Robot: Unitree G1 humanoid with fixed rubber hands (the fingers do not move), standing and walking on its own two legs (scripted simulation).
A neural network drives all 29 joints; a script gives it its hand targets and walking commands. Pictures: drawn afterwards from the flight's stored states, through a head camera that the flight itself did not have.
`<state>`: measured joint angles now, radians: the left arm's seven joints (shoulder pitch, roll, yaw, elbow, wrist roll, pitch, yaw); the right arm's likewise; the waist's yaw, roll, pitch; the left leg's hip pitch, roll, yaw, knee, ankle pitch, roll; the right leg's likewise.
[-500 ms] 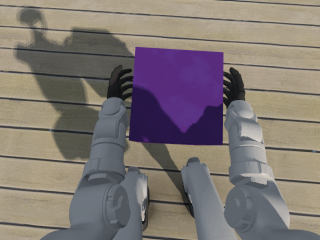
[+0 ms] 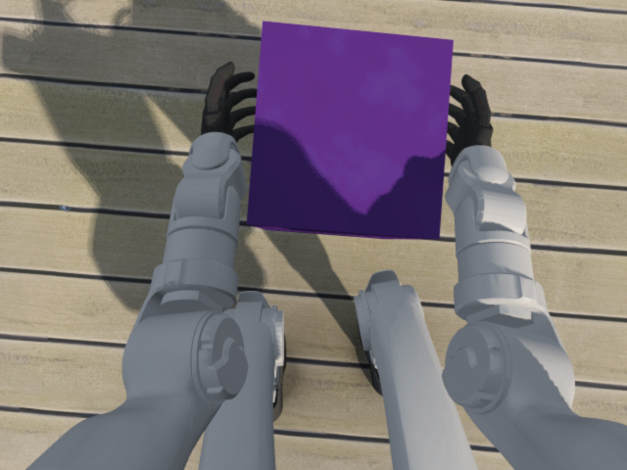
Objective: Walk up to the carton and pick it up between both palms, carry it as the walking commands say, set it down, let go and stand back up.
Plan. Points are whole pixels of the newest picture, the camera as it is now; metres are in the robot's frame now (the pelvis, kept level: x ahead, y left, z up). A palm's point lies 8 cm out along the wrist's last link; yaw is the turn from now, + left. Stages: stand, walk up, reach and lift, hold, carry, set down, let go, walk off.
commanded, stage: set down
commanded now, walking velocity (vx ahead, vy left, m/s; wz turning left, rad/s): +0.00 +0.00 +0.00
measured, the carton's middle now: (338, 156) +0.48 -0.06 -0.15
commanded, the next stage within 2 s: none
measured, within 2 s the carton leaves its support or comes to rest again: rests again in 2.00 s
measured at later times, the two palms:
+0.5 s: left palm (244, 145) +0.53 +0.07 -0.19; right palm (441, 157) +0.47 -0.22 -0.19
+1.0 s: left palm (259, 147) +0.55 +0.05 -0.26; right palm (434, 158) +0.49 -0.23 -0.26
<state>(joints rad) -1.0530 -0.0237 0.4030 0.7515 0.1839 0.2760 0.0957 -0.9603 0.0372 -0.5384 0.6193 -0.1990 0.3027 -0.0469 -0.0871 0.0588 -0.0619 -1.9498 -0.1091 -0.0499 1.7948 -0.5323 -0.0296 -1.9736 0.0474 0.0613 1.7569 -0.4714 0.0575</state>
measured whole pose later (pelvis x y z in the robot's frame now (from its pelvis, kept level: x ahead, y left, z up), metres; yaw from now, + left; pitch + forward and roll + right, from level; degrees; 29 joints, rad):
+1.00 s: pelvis -0.02 +0.00 -0.12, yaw +0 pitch +27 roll +0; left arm -1.50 0.20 0.26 0.94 0.02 0.24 0.15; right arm -1.38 -0.19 -0.38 0.78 0.01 0.27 -0.13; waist -0.13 0.04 0.52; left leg -2.10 -0.13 -0.03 2.20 -0.57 -0.05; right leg -2.13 0.08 0.07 2.16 -0.50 0.08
